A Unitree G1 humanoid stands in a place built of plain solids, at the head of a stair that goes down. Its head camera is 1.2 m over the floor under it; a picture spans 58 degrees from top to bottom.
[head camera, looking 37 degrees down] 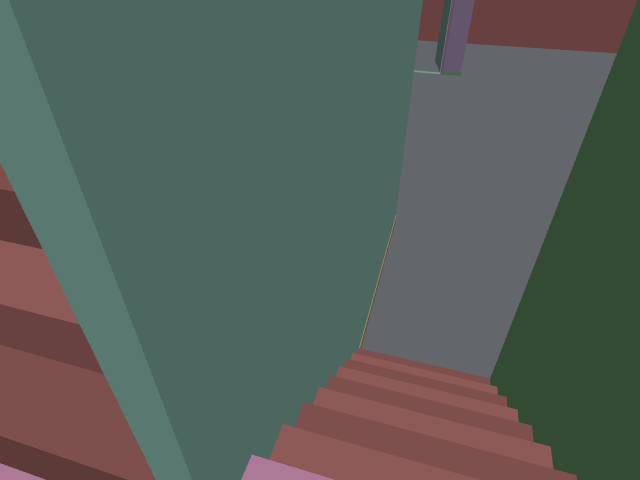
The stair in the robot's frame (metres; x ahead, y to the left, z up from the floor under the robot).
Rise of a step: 0.20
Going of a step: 0.22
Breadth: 1.02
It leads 16 degrees to the right of straight ahead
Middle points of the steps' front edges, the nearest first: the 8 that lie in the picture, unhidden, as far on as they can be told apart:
0.67 -0.36 -0.20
0.87 -0.42 -0.40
1.08 -0.48 -0.60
1.29 -0.55 -0.80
1.50 -0.61 -0.99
1.71 -0.67 -1.19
1.91 -0.73 -1.39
2.12 -0.79 -1.59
